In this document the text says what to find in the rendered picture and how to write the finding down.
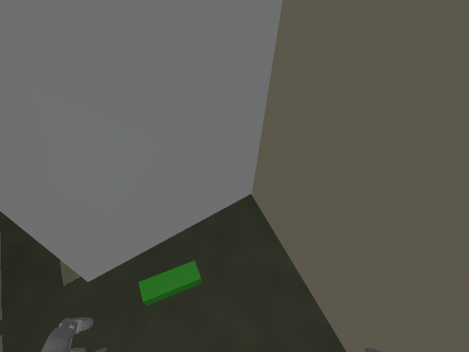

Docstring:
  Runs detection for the left robot hand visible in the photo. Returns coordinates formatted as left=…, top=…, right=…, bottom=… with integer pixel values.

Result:
left=41, top=318, right=107, bottom=352

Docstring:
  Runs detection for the carton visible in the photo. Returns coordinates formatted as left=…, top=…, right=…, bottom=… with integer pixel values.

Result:
left=139, top=260, right=202, bottom=306

